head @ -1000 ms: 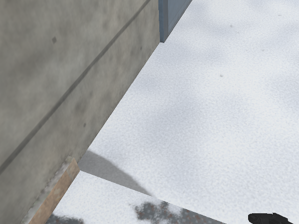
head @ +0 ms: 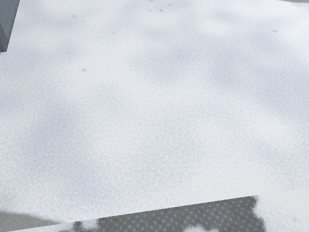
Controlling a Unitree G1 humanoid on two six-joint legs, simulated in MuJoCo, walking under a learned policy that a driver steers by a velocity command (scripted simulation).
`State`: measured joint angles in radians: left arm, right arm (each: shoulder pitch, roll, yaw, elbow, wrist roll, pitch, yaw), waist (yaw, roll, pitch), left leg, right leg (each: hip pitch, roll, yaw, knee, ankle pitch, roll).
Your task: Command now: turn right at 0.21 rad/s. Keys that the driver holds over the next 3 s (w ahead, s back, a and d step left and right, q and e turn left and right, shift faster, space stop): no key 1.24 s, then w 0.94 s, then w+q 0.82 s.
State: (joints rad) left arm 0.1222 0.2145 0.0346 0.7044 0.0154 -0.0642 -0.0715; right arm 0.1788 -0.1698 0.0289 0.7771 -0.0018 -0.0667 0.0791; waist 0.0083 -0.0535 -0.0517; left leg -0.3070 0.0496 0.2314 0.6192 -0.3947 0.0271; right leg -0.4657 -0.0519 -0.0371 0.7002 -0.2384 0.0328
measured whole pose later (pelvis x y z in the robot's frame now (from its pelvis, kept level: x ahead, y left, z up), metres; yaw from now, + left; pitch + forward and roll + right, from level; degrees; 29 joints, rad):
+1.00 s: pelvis +0.01 -0.02 +0.01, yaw -1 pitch +1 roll -1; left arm 0.18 0.20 0.05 0.94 -0.01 -0.04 -0.06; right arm 0.30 -0.15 -0.03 0.89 -0.02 -0.07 0.08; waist -0.01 -0.01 -0.02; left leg -0.19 0.11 0.17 0.57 -0.40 -0.02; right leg -0.29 0.04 -0.06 0.53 -0.26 -0.04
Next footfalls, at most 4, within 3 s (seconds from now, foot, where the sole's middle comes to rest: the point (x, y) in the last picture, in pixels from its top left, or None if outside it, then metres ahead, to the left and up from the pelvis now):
1.88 left None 0.36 0.07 -0.59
2.42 right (201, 175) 0.66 -0.17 -0.59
2.98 left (127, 129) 0.89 0.15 -0.59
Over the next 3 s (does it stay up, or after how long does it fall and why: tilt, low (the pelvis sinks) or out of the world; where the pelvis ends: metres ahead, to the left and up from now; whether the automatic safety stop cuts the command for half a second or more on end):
stays up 0.78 0.01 0.16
